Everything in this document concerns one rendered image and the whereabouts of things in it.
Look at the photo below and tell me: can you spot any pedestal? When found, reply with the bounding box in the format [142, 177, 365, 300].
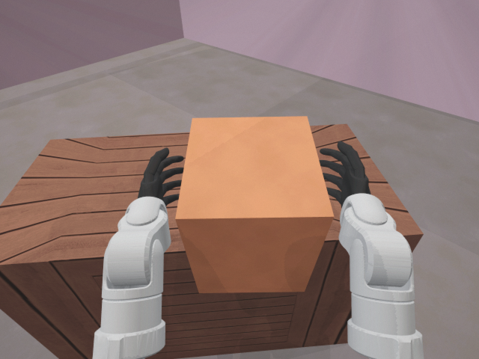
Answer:
[0, 124, 424, 359]

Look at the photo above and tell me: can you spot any right robot forearm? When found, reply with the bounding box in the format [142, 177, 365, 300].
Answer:
[339, 193, 424, 359]

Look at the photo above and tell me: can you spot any robot right hand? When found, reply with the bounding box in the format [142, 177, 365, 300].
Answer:
[319, 141, 371, 208]

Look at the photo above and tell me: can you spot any robot left hand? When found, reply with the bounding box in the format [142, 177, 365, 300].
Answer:
[138, 147, 184, 206]

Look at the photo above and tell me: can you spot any left robot forearm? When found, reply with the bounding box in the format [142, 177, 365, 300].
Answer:
[92, 197, 171, 359]

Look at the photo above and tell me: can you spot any carton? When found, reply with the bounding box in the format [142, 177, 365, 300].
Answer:
[175, 116, 334, 293]

